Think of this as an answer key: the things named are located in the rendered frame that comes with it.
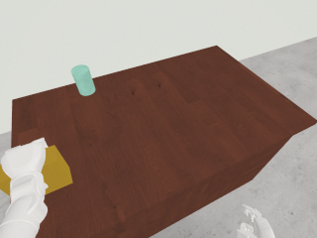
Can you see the table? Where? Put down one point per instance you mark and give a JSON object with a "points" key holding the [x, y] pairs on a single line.
{"points": [[156, 142]]}

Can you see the robot right hand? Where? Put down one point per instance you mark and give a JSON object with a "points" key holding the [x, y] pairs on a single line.
{"points": [[261, 227]]}

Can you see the sponge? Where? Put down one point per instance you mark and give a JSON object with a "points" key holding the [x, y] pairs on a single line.
{"points": [[55, 171]]}

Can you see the robot left hand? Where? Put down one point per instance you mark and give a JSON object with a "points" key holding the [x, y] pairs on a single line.
{"points": [[27, 158]]}

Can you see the left robot forearm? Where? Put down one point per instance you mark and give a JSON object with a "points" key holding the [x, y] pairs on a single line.
{"points": [[27, 208]]}

